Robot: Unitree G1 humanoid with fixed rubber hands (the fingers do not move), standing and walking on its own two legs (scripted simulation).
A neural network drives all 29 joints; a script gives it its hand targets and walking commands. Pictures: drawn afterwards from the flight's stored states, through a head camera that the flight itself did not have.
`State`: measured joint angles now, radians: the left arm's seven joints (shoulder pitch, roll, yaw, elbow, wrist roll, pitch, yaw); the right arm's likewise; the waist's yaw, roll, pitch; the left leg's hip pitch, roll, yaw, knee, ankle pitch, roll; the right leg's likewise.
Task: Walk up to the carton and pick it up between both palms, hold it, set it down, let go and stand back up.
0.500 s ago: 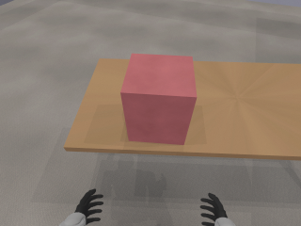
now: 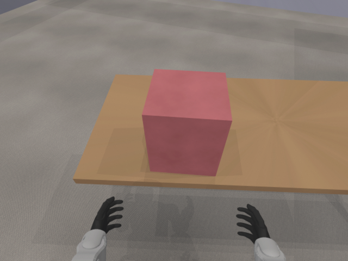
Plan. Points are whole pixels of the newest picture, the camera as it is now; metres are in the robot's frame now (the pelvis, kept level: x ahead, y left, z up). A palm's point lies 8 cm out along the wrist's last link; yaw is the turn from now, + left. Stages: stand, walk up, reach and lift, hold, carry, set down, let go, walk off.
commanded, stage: reach and lift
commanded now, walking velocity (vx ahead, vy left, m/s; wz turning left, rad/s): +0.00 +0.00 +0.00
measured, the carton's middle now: (186, 124) +0.50 -0.02 +0.01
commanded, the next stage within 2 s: none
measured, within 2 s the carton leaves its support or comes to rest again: neither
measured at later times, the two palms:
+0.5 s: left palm (102, 204) +0.27 +0.20 -0.04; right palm (253, 208) +0.26 -0.18 -0.04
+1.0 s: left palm (103, 181) +0.31 +0.20 -0.01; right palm (252, 181) +0.31 -0.18 +0.00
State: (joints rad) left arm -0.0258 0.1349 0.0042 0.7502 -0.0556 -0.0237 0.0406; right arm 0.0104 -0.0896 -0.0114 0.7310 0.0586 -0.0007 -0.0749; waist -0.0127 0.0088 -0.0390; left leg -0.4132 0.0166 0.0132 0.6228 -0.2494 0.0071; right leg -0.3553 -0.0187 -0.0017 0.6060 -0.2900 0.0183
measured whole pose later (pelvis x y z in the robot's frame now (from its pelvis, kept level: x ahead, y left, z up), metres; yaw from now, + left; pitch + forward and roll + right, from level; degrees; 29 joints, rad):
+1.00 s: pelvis +0.05 +0.00 +0.01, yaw -1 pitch +6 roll +0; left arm -0.10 0.20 -0.07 0.68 -0.18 -0.35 0.04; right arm -0.09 -0.12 0.07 0.66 0.15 -0.33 -0.11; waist 0.02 -0.01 -0.04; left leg -0.34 0.02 0.03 0.48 -0.24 0.00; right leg -0.29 -0.02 0.01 0.46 -0.27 0.02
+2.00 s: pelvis +0.04 -0.01 +0.02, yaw -1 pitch +6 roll +0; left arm -0.51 0.22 0.01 0.72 -0.19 0.10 0.06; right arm -0.50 -0.17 -0.01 0.66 0.17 0.13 -0.14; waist 0.01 0.01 -0.08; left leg -0.26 0.02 0.03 0.28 -0.12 -0.01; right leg -0.21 -0.01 0.01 0.27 -0.16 0.01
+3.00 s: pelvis +0.03 -0.01 +0.02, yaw -1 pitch +20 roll +0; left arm -1.19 0.34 -0.01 1.16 -0.31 0.22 0.09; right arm -1.19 -0.32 0.03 1.15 0.30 0.23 -0.12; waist 0.03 0.01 -0.17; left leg -0.51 0.02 0.02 0.18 -0.01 -0.01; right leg -0.47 -0.01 0.01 0.19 -0.06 0.02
